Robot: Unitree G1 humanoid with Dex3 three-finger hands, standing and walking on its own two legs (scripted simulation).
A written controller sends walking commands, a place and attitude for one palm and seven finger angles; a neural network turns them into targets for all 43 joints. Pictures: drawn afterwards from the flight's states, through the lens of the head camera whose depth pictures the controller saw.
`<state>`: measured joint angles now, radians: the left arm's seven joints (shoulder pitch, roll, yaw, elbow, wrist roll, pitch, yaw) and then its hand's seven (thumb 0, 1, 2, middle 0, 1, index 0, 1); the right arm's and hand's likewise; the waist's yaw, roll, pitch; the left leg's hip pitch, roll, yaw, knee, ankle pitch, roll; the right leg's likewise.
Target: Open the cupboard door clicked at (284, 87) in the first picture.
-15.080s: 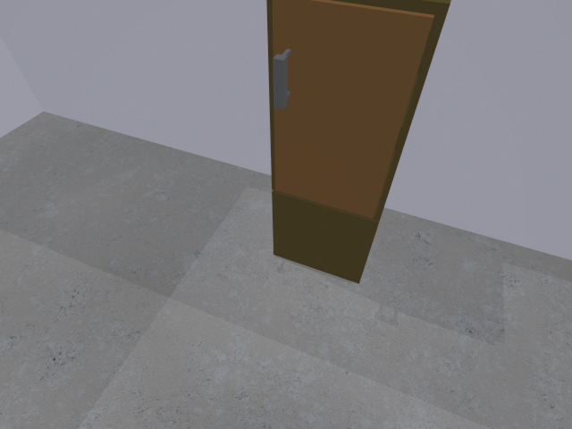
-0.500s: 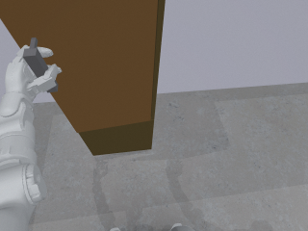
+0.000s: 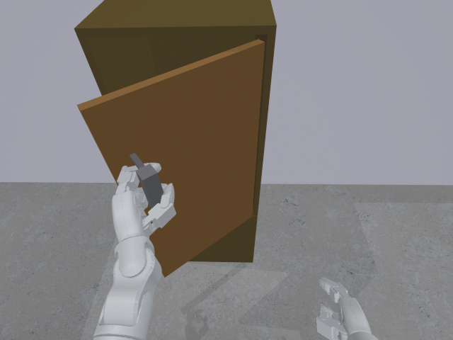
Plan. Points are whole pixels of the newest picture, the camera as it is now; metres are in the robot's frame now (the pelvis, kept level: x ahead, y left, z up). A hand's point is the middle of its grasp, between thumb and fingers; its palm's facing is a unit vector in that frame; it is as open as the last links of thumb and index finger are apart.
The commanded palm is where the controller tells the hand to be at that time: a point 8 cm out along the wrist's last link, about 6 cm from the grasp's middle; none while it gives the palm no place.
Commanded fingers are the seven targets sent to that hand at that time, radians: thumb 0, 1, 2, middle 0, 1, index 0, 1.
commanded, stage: pull the door open along its arc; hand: left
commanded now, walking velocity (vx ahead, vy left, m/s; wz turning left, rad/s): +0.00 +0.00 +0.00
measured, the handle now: (148, 187) +0.36 +0.16 +0.09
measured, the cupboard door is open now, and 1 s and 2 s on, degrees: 39 49 49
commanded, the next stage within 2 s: open thumb and fingers to let go in 0.14 s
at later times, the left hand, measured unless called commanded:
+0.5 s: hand (188, 218) +0.29 +0.08 +0.10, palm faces +0.41 -0.91 -0.02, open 7.5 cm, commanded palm +0.25 +0.13 +0.09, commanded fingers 0.00 -0.08 0.48 -0.33 -1.25 -0.33 -1.25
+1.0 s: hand (186, 218) +0.29 +0.08 +0.10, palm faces +0.37 -0.93 +0.00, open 14.8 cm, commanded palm +0.24 +0.13 +0.09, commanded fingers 0.00 -0.50 0.30 -0.16 -0.35 -0.16 -0.35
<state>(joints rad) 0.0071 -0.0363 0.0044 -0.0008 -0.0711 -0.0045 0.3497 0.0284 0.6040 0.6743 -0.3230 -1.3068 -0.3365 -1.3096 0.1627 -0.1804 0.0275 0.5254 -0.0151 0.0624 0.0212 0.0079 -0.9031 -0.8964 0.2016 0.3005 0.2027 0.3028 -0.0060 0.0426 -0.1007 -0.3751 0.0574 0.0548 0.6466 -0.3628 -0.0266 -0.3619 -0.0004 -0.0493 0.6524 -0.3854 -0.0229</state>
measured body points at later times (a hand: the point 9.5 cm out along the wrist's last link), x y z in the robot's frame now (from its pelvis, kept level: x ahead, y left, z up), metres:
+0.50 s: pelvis -0.01 -0.02 +0.00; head -0.01 -0.05 +0.45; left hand +0.26 +0.13 +0.10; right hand +0.17 -0.24 -0.11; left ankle -0.02 +0.13 -0.72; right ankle -0.03 -0.10 -0.72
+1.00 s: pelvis -0.04 +0.01 +0.00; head -0.04 +0.00 +0.45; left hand +0.26 +0.13 +0.10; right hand +0.15 -0.20 -0.10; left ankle -0.02 +0.14 -0.72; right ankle -0.03 -0.10 -0.72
